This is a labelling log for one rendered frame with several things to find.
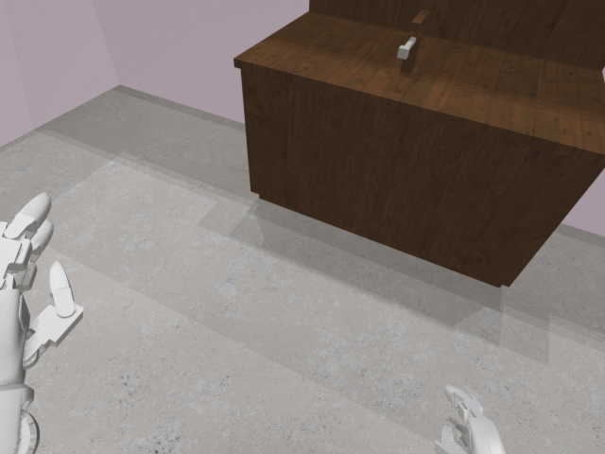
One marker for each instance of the right robot hand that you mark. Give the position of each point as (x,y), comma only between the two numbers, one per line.
(480,435)

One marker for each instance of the tap lever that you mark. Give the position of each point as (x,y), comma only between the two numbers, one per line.
(404,49)

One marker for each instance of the left robot hand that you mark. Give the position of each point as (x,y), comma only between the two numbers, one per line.
(21,244)

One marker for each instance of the left robot forearm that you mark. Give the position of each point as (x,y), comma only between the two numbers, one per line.
(19,431)

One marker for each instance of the counter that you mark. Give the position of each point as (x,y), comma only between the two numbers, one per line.
(468,154)

